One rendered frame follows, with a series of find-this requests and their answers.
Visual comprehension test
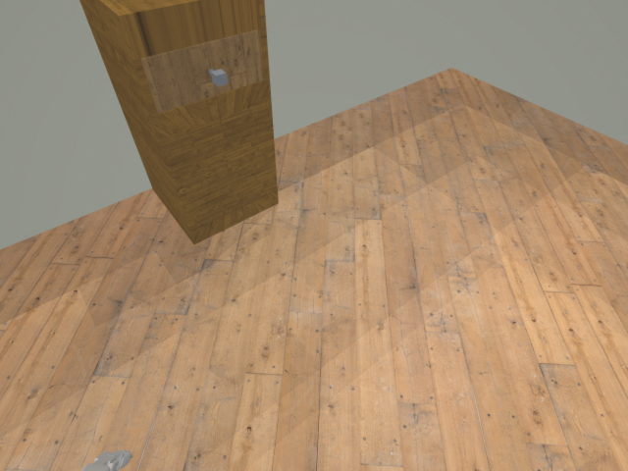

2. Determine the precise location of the handle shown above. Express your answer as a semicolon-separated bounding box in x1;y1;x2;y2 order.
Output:
209;69;228;87

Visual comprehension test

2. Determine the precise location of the left robot hand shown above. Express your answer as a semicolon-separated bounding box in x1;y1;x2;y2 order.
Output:
80;450;131;471

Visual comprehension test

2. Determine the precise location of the cabinet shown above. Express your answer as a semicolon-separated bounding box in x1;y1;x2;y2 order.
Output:
79;0;279;244

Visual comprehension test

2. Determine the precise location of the drawer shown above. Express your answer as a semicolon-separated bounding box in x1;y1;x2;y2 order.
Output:
140;29;264;113

